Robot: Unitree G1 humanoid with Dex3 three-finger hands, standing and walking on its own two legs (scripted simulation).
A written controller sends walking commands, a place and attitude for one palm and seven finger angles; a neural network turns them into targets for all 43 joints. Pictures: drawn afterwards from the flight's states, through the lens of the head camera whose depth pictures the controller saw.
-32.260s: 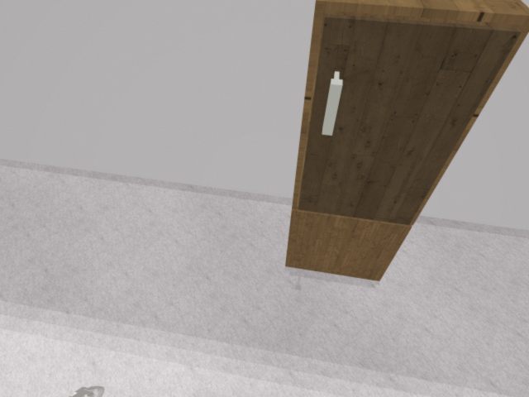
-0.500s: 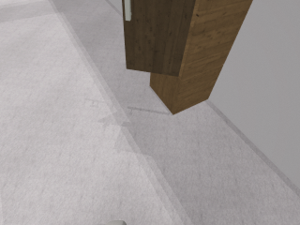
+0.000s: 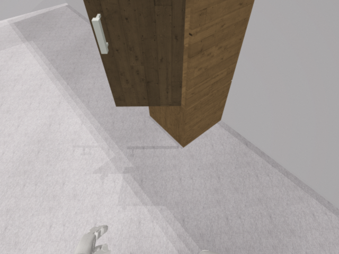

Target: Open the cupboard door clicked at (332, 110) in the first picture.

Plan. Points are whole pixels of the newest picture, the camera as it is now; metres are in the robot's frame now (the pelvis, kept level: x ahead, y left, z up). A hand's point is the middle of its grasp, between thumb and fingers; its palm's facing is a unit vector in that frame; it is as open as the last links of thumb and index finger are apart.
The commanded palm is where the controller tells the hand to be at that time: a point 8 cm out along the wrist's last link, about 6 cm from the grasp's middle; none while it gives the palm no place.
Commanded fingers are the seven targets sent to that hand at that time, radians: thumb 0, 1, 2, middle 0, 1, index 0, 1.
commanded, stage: take the last steps up to it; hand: left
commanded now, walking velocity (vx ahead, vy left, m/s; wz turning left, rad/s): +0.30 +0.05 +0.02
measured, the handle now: (101, 33) +0.85 +0.26 +0.09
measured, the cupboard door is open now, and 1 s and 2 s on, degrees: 50 50 50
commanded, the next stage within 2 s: come to a stop and stand still in 0.54 s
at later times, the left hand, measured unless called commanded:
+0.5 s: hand out of the picture +0.15 +0.24 -0.17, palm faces +0.07 -0.98 -0.16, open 7.4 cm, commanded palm none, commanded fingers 0.00 0.90 0.90 -0.20 -0.30 -0.20 -0.30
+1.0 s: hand (104, 179) +0.37 +0.22 -0.16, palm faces +0.04 -0.98 -0.18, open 7.4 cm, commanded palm none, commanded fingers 0.00 0.90 0.90 -0.20 -0.30 -0.20 -0.30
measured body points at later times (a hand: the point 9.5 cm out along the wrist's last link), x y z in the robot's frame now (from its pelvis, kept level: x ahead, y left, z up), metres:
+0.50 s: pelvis +0.18 +0.06 +0.01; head +0.20 +0.08 +0.46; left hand +0.15 +0.29 -0.16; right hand +0.27 -0.18 -0.12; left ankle +0.21 +0.15 -0.72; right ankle +0.11 -0.07 -0.65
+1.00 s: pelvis +0.27 +0.05 +0.01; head +0.32 +0.06 +0.45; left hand +0.37 +0.27 -0.15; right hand +0.26 -0.18 -0.15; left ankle +0.24 +0.16 -0.72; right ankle +0.30 -0.07 -0.72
